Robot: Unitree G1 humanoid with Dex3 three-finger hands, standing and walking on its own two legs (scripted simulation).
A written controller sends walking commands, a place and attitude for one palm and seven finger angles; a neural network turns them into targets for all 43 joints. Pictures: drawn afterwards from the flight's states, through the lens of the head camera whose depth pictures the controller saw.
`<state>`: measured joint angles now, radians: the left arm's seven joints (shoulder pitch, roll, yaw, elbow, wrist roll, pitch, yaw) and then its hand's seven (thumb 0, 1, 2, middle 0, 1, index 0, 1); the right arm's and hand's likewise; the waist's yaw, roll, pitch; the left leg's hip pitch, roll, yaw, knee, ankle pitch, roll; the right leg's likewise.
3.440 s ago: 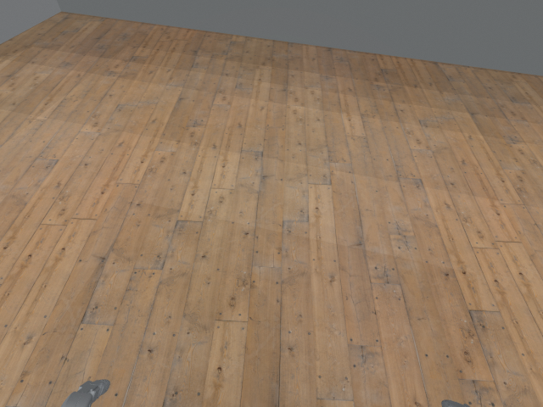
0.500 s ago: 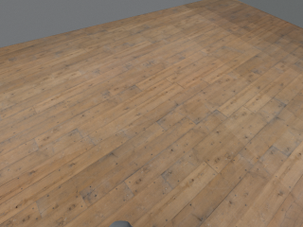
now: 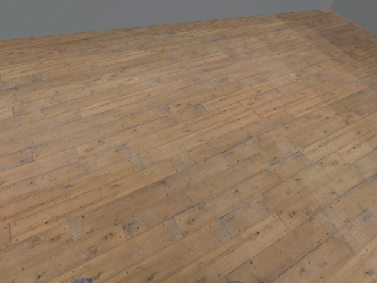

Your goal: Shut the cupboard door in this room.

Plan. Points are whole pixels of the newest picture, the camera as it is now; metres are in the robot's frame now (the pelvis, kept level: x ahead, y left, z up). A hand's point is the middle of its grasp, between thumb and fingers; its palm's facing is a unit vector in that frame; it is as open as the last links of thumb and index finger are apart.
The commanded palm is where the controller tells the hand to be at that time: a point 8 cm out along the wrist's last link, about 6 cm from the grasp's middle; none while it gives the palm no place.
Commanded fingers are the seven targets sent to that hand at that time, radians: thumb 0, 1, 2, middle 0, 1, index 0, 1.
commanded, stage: turn or walk to find it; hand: left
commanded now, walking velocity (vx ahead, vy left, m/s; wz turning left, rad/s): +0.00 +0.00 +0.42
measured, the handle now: out of the picture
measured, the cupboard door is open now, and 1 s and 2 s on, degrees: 77 77 77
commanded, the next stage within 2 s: none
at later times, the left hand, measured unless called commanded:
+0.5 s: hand out of the picture -0.03 +0.17 -0.16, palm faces +0.27 -0.93 -0.24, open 7.4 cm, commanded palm none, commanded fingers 0.00 0.90 0.90 -0.20 -0.30 -0.20 -0.30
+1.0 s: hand out of the picture -0.10 +0.24 -0.16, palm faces +0.46 -0.86 -0.24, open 7.4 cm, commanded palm none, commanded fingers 0.00 0.90 0.90 -0.20 -0.30 -0.20 -0.30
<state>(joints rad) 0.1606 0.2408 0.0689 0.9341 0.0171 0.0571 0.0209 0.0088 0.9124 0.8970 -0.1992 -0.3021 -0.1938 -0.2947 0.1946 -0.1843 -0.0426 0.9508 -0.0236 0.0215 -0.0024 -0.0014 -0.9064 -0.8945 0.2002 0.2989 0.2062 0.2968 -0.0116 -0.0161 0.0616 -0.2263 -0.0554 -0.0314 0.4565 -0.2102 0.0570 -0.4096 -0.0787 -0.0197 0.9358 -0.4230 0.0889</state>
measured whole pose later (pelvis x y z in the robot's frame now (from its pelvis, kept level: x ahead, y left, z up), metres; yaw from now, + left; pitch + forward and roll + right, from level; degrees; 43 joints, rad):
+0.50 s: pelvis -0.05 -0.03 +0.00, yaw +15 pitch -1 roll +1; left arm 0.24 0.17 0.04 0.94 0.03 0.01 0.03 0.01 0.91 0.90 -0.20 -0.30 -0.20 -0.30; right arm 0.26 -0.25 -0.09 1.02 -0.02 0.09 0.02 0.00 -0.91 -0.90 0.19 0.30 0.20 0.30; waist -0.01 0.01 0.06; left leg -0.39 0.04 0.00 0.95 -0.43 -0.07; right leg -0.21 -0.11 -0.21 0.50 -0.26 0.00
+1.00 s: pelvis -0.09 +0.02 +0.00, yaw +26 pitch -1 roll -1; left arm 0.16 0.24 0.07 0.95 0.02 0.06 0.02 0.01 0.91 0.90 -0.20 -0.30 -0.19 -0.29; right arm 0.22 -0.18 -0.04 0.96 -0.02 0.02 -0.01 0.00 -0.91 -0.89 0.20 0.30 0.21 0.30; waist -0.02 -0.01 0.05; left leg -0.24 -0.07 -0.04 0.43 -0.18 0.07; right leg -0.41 -0.07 -0.02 0.95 -0.42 0.09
